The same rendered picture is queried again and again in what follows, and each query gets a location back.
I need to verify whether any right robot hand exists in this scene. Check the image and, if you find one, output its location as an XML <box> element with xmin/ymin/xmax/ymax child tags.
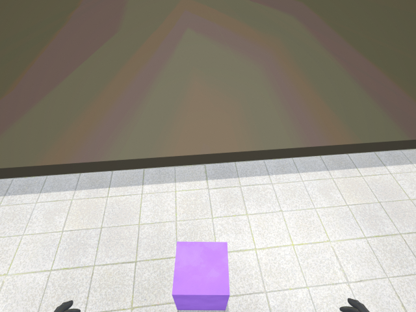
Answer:
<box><xmin>339</xmin><ymin>298</ymin><xmax>370</xmax><ymax>312</ymax></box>

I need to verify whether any carton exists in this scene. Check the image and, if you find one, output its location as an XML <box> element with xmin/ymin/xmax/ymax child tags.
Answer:
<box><xmin>172</xmin><ymin>242</ymin><xmax>230</xmax><ymax>311</ymax></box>

